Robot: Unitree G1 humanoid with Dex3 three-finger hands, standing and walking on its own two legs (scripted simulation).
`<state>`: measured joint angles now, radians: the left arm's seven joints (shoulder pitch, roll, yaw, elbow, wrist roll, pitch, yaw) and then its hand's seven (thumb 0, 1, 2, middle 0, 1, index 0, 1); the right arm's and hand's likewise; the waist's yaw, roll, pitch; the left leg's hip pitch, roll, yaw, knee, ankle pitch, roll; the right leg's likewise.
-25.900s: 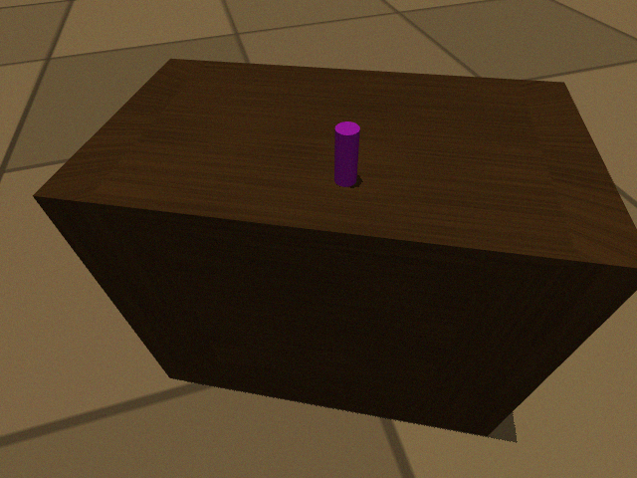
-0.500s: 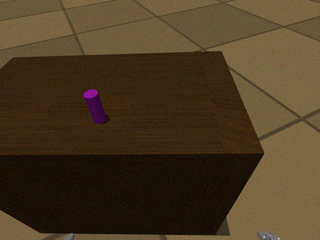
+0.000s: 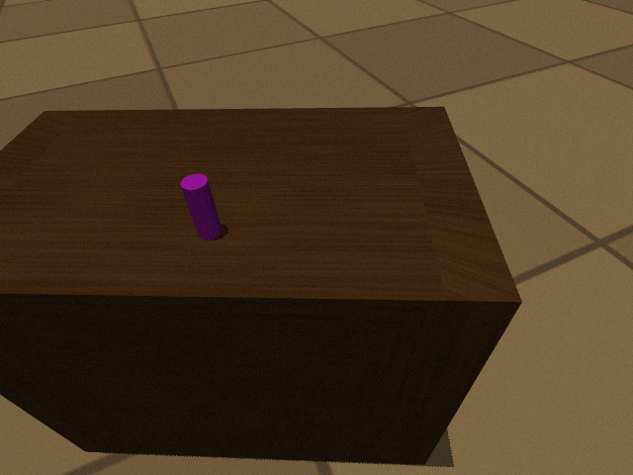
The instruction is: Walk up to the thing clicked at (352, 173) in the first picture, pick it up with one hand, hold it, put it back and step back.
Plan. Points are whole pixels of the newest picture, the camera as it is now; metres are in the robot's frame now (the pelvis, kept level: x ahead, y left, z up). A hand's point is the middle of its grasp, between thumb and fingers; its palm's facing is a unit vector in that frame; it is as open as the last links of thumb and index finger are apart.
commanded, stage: home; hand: left
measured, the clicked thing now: (202, 208) +0.51 +0.21 +0.07
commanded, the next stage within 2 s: stand in 1.06 s
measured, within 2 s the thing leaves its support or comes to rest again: neither
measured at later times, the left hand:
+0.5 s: hand out of the picture +0.07 +0.27 -0.16, palm faces -0.04 -0.94 -0.35, open 17.6 cm
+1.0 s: hand out of the picture +0.08 +0.27 -0.16, palm faces -0.04 -0.94 -0.34, open 17.6 cm
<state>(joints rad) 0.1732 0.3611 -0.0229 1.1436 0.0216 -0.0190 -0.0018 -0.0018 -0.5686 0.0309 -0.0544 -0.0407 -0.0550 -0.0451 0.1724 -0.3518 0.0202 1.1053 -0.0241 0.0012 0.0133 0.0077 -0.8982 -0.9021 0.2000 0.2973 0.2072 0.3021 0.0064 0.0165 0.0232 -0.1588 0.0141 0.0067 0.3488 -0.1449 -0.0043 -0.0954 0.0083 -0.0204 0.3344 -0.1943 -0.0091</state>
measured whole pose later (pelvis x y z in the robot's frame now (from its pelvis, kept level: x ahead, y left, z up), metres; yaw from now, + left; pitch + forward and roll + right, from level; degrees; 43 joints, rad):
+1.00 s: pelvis +0.02 +0.02 +0.00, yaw +0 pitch -2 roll +0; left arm 0.12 0.35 -0.01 1.14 0.02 -0.01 0.00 0.00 -0.57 0.03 -0.05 -0.04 -0.05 -0.05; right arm 0.12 -0.35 0.02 1.13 -0.02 -0.01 0.00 0.01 -0.90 -0.90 0.20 0.30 0.21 0.30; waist 0.00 0.00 0.04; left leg -0.13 -0.01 0.02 0.32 -0.15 0.02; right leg -0.07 -0.02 -0.01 0.30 -0.20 0.02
